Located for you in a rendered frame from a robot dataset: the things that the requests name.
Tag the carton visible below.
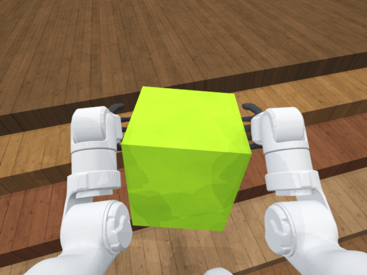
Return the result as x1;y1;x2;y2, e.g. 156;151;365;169
121;87;252;231

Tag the robot right hand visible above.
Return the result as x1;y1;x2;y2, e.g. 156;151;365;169
241;103;263;150

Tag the robot left hand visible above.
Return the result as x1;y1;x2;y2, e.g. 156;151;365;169
109;103;131;151

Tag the robot left forearm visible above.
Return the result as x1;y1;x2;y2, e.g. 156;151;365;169
60;106;123;248

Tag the robot right upper arm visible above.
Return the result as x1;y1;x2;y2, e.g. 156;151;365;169
264;200;367;275

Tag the robot left upper arm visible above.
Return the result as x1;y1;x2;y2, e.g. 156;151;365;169
24;200;132;275

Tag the robot right forearm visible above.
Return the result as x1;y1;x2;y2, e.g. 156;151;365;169
251;107;338;234

